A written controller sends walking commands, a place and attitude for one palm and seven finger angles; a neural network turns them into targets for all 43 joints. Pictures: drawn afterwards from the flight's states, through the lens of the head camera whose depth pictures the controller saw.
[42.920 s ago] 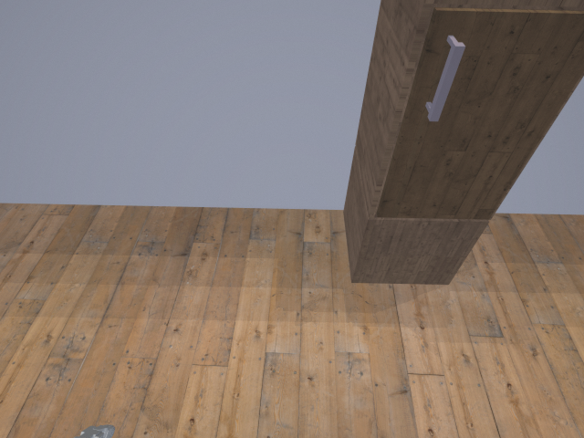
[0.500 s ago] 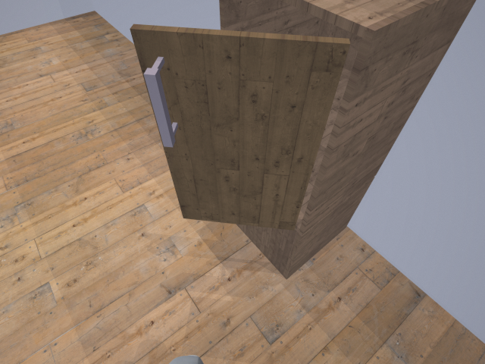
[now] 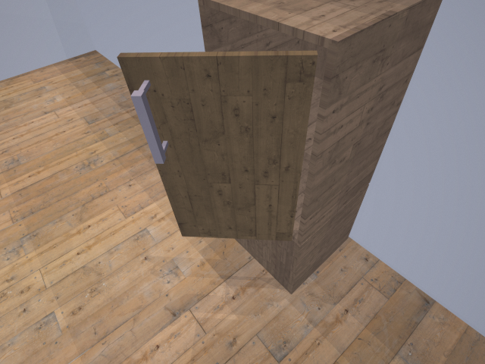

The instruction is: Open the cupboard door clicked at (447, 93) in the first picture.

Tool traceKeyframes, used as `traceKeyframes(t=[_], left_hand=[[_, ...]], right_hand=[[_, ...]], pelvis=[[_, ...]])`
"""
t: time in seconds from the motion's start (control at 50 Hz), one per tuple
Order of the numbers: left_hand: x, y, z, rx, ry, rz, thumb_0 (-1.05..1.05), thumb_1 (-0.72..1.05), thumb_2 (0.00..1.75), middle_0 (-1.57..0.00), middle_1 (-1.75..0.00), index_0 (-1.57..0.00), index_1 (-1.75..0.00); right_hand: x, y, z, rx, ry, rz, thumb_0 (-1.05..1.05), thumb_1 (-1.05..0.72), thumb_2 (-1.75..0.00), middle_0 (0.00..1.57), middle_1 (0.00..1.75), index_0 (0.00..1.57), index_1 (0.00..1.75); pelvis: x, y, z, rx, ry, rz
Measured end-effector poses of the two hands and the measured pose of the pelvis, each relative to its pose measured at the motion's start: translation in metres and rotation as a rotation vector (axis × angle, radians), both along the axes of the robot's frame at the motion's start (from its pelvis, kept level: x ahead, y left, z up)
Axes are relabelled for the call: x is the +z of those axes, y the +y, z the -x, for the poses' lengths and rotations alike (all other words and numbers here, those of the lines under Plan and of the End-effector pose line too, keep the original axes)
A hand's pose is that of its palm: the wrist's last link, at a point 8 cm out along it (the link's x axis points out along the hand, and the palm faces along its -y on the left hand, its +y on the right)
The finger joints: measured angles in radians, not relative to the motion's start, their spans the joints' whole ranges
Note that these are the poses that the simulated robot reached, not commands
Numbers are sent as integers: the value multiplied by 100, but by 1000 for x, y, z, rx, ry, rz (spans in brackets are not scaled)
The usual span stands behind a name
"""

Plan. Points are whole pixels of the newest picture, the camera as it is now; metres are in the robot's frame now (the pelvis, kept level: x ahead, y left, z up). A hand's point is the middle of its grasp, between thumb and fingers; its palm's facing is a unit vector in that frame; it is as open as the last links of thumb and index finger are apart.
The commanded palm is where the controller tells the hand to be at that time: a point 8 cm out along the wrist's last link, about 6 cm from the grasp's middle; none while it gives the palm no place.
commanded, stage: come to a stop and stand still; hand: left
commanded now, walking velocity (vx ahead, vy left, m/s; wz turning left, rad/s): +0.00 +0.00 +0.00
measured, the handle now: (153, 124) +0.53 +0.20 +0.13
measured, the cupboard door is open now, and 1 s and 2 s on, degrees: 44 44 44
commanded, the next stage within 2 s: look again from close up in 0.68 s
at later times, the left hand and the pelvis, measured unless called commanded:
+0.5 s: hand out of the picture +0.02 +0.16 -0.16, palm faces -0.01 -0.98 -0.21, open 7.4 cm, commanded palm none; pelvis +0.02 -0.01 +0.01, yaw -1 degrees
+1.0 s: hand out of the picture +0.04 +0.17 -0.17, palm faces -0.01 -0.98 -0.20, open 7.4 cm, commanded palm none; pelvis +0.04 +0.00 +0.01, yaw -2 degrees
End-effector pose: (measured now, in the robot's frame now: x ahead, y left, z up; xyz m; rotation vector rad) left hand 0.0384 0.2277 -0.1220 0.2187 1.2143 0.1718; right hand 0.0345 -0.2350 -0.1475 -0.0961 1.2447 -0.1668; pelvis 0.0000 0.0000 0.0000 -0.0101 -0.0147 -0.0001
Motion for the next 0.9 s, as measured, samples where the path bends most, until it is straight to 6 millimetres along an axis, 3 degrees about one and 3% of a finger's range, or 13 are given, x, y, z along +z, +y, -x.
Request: traceKeyframes(t=[0.16, 0.36, 0.62, 0.9], left_hand=[[2, -5, -10, -9, -3, 27, 0, 91, 90, -20, -30, -20, -30], [-2, -10, 8, -13, 96, 33, 0, 91, 90, -20, -30, -20, -30], [-10, -20, 25, 20, 185, 64, 0, 91, 90, -20, -30, -20, -30], [-13, -13, 9, 19, 173, 70, 0, 91, 90, -20, -30, -20, -30]], right_hand=[[6, 10, 32, 21, 86, -13, 1, -93, -90, 20, 30, 19, 30], [8, 13, 47, 13, 167, -33, 1, -91, -90, 20, 30, 19, 30], [10, 8, 20, 19, 164, 1, 1, -91, -90, 20, 30, 19, 30], [15, 6, -6, 27, 132, 34, 1, -92, -90, 20, 30, 19, 30]], pelvis=[[8, -6, 0, -11, 1, -17], [12, -12, -9, -21, 7, -21], [12, -12, -25, -27, 8, -19], [12, -6, -36, -28, 12, -16]])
